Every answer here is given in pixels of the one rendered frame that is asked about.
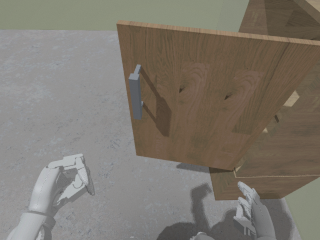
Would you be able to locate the left robot hand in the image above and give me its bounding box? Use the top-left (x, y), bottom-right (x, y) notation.
top-left (28, 153), bottom-right (95, 217)

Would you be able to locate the right robot hand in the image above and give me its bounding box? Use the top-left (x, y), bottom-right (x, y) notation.
top-left (233, 181), bottom-right (276, 240)

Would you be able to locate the cupboard door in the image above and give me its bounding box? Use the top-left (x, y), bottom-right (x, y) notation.
top-left (116, 20), bottom-right (320, 171)

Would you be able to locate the handle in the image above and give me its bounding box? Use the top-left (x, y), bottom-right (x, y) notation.
top-left (128, 64), bottom-right (144, 120)

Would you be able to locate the left robot forearm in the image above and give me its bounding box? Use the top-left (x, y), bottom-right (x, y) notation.
top-left (6, 211), bottom-right (56, 240)

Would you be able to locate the right robot shin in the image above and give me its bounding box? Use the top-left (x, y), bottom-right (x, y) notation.
top-left (197, 232), bottom-right (207, 236)

